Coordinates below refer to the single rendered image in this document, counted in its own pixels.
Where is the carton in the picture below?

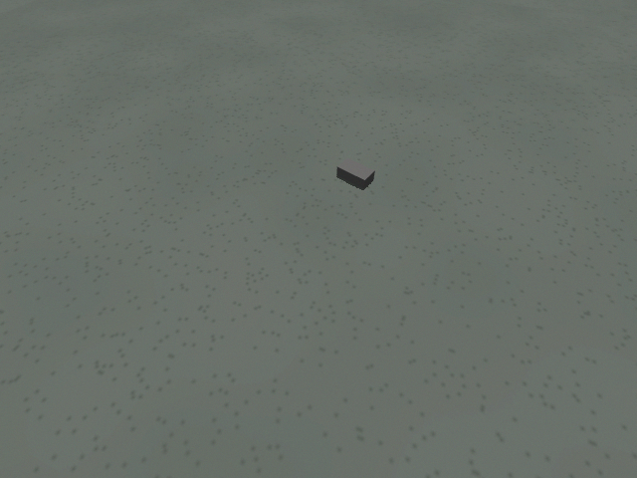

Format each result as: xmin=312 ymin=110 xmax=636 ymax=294
xmin=336 ymin=158 xmax=375 ymax=189

